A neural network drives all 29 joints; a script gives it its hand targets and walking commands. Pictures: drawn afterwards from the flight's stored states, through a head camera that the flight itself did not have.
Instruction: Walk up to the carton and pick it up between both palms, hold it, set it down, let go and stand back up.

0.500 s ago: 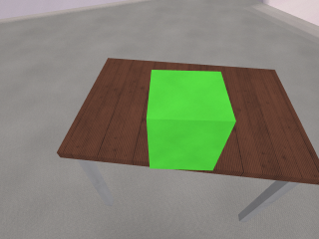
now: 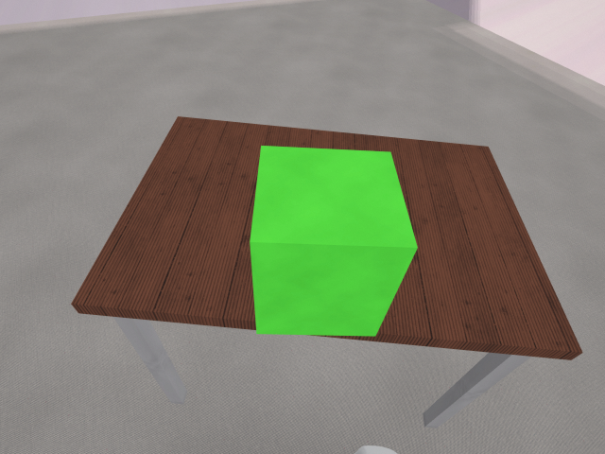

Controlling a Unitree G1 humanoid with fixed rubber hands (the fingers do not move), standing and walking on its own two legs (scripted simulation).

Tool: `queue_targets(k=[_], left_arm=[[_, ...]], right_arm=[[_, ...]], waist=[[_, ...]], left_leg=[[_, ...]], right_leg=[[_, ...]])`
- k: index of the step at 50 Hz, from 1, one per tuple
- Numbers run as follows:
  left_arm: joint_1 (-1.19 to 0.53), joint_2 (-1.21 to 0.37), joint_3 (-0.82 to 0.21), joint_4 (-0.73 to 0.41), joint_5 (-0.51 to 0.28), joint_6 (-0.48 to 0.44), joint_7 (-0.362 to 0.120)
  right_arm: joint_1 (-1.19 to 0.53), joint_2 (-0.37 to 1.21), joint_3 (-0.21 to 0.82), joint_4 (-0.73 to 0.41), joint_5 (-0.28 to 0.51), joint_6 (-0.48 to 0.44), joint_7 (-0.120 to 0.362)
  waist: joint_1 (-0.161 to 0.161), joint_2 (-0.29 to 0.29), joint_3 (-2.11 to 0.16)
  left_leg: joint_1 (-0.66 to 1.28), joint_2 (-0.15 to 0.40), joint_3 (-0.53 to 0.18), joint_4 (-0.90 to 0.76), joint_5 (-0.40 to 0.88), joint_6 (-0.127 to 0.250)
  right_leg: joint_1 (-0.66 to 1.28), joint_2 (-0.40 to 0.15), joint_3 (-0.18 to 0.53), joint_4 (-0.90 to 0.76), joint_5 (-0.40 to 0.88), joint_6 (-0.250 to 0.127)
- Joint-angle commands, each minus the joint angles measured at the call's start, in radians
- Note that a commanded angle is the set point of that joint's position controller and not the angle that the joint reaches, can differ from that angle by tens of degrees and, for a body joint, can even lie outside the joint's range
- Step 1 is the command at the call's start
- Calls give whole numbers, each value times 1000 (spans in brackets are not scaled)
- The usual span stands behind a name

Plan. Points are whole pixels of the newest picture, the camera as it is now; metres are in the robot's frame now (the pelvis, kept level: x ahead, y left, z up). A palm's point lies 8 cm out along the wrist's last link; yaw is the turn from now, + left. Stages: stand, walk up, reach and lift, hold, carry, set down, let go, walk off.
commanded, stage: walk up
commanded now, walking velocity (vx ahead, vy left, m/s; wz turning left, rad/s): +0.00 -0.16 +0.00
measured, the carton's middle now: (321, 246) +0.43 -0.03 +0.00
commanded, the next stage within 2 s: none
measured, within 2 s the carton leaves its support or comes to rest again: neither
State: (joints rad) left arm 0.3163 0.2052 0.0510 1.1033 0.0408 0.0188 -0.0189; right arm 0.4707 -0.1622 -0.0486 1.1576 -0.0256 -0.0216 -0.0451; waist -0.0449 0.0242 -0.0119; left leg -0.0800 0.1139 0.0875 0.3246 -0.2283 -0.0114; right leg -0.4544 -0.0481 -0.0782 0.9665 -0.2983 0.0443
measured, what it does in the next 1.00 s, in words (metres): steps to the right: right foot, then left foot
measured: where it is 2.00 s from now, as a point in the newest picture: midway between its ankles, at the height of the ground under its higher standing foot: outside the picture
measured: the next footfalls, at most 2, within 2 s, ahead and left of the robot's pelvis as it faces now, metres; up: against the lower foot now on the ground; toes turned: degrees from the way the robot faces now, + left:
right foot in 0.20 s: +0.15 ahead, -0.21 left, +0.00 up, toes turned -7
left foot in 0.64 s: +0.08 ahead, -0.02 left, +0.00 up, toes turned +4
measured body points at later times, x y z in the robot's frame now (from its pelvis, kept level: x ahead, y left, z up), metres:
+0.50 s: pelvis +0.07 -0.13 -0.01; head +0.08 -0.16 +0.44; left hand +0.09 +0.10 -0.15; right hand +0.05 -0.34 -0.19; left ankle +0.02 +0.01 -0.71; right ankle +0.11 -0.20 -0.75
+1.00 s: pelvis +0.08 -0.11 -0.01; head +0.08 -0.11 +0.44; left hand +0.04 +0.10 -0.17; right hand +0.04 -0.30 -0.18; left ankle +0.04 -0.02 -0.75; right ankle +0.11 -0.20 -0.75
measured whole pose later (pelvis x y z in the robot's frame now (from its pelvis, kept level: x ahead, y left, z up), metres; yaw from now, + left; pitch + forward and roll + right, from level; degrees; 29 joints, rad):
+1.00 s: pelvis +0.08 -0.11 -0.01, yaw +0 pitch -2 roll +0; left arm 0.35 0.12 -0.01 1.15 0.01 -0.01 0.03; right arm 0.35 -0.08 0.02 1.15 -0.01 -0.03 -0.03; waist 0.02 0.01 0.03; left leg -0.08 -0.03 0.08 0.36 -0.26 0.05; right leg -0.20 -0.01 -0.13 0.38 -0.16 -0.04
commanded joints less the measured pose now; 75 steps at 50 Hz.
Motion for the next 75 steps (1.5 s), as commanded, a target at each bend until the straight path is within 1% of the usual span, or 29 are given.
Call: queue_targets(k=[1, 2, 4, 5, 6, 7, 8, 9, 10, 11, 12, 13, 14, 16, 18, 19, 21, 24, 27, 29, 31, 33, 34, 35, 37, 42, 45, 58, 75], left_arm=[[-44, -10, 6, -82, -50, 2, 19], [-77, 2, 6, -103, -55, -2, 21], [-79, 19, 7, -123, -48, 7, 18], [-51, -15, -5, -123, -54, -10, 11], [-10, 22, 4, -108, -54, -24, 14], [63, 45, 12, -82, -51, -38, 22], [139, 84, 23, -43, -45, -51, 31], [196, 117, 30, -17, -31, -64, 35], [223, 162, 33, -26, -15, -74, 38], [144, 179, 16, -70, -17, -70, 39], [79, 187, 26, -61, -39, -52, 43], [4, 153, 28, -83, -28, -39, 32], [-16, 75, 3, -98, -19, -36, 28], [-36, -11, -40, -95, -18, -46, 44], [-87, 27, -28, -114, -45, -58, 53], [-48, 21, -32, -103, -49, -65, 52], [34, -14, -52, -67, -36, -63, 50], [-25, 48, -45, -77, -23, -52, 62], [-7, 56, -41, -74, -23, -41, 61], [25, 25, -46, -49, -33, -31, 54], [9, 30, -40, -50, -46, -32, 47], [35, -17, -46, -51, -55, -25, 43], [38, -46, -57, -42, -46, -22, 41], [34, -30, -55, -38, -36, -26, 39], [50, 16, -41, -19, -30, -34, 38], [63, -19, -54, 15, -34, -37, 41], [75, -34, -59, 32, -35, -37, 45], [116, -36, -59, 65, -33, -40, 53], [113, -55, -58, 81, -36, -41, 60]], right_arm=[[-49, -87, 7, -74, -14, -35, -10], [-20, -101, 2, -66, -22, -39, -4], [7, -150, -13, -65, -26, -30, -5], [52, -83, 10, -16, 9, -22, -2], [26, -104, 0, -25, 11, -16, 0], [-11, -137, -13, -42, 12, -14, 1], [-6, -134, -16, -46, 9, -16, 3], [47, -84, -4, -39, 5, -18, 6], [117, -20, 13, -44, 4, -8, 5], [227, 62, 29, -16, 20, 17, -2], [227, 59, 27, -6, 41, 45, -4], [97, -29, 12, -54, 25, 55, 4], [-24, -100, -5, -88, 15, 61, 20], [-7, -34, 2, -61, 8, 61, 38], [124, 8, 15, 1, -7, 60, 33], [116, 2, 15, 9, -6, 62, 24], [-23, -25, 12, -38, 4, 65, 15], [-54, 1, 23, -49, 7, 71, 16], [-55, 6, 33, -35, 12, 58, 7], [-34, 17, 39, -20, 13, 45, 5], [11, 15, 46, -1, 3, 27, 8], [-20, -25, 46, -4, 14, 15, 8], [-77, -23, 47, -8, 22, 12, 10], [-115, 4, 54, -17, 21, 3, 13], [-109, 22, 61, -30, 18, -15, 7], [-36, -4, 54, -8, 22, -12, 7], [-26, -6, 52, -10, 19, -11, 9], [-12, 29, 64, 0, 19, -16, 6], [15, 21, 64, 5, 19, -19, 1]], waist=[[36, 185, 246], [19, 240, 242], [7, 312, 173], [33, 426, 66], [47, 421, 50], [79, 377, 14], [99, 264, -19], [104, 107, -61], [93, -120, -110], [12, -256, -111], [43, -450, -138], [57, -492, -5], [75, -448, 74], [23, -359, 61], [-28, -252, -18], [-15, -204, -42], [28, -182, -11], [15, -147, 78], [38, -115, 93], [31, -71, 98], [18, 21, 88], [74, 131, 119], [83, 199, 155], [90, 189, 156], [87, 94, 107], [63, -35, 116], [56, -68, 122], [60, 6, 125], [55, -22, 116]], left_leg=[[-189, 164, -32, -35, 570, 72], [-171, 156, -10, -9, 731, 79], [-128, 160, 9, 1, 683, 82], [-105, 3, 75, 23, 397, 83], [-107, -15, 90, 73, 295, 74], [-126, -23, 87, 140, 218, 51], [-150, -23, 66, 214, 87, 34], [-231, -17, 36, 284, -92, 26], [-324, -34, 16, 417, -415, 2], [-271, -42, -29, 500, -515, -12], [-202, -30, -30, 519, -427, 4], [-216, -44, -46, 555, -385, 11], [-215, -55, -67, 561, -345, 26], [-217, -40, -99, 522, -263, 38], [-262, -69, -58, 600, -202, 25], [-234, -73, -63, 586, -191, 26], [-153, -71, -84, 500, -183, 32], [-190, -74, -67, 414, -188, 33], [-163, -70, -67, 270, -186, 37], [-32, -74, -58, 121, -30, 50], [23, -18, -114, 16, 123, 51], [-156, 37, -202, -61, -80, 83], [-289, 37, -217, -122, -199, 80], [-306, 26, -200, -145, -158, 61], [-169, 13, -157, -105, 34, 48], [-133, 5, -155, -83, -5, 69], [-125, 4, -153, -71, 2, 75], [-115, -3, -134, -62, 82, 71], [-78, 2, -132, -40, 196, 73]], right_leg=[[-77, -14, -25, -116, 122, 25], [-64, -13, -35, -174, 119, 21], [-19, -11, -46, -221, 111, 21], [128, 16, -14, -334, 112, -12], [199, 56, -62, -395, 192, -15], [306, 48, -45, -500, 310, -12], [401, 23, -35, -564, 405, -3], [514, -47, 9, -554, 455, 6], [592, -213, 183, -547, 553, 11], [487, -362, 335, -580, 618, -22], [338, -366, 406, -711, 171, -139], [202, -287, 428, -806, 6, -148], [125, -208, 363, -826, 42, -110], [205, -158, 171, -738, 321, -56], [358, -168, 102, -678, 509, -105], [358, -173, 116, -676, 511, -118], [227, -167, 165, -731, 346, -122], [186, -192, 174, -780, 63, -180], [182, -211, 219, -760, 14, -222], [103, -197, 229, -745, 4, -205], [95, -145, 178, -705, 4, -143], [192, -57, 86, -685, 38, -95], [310, -51, 73, -657, 96, -85], [374, -63, 82, -630, 159, -88], [329, -68, 90, -629, 222, -101], [295, -64, 84, -656, 151, -84], [277, -62, 82, -661, 140, -79], [290, -77, 86, -633, 206, -84], [307, -78, 72, -612, 262, -81]])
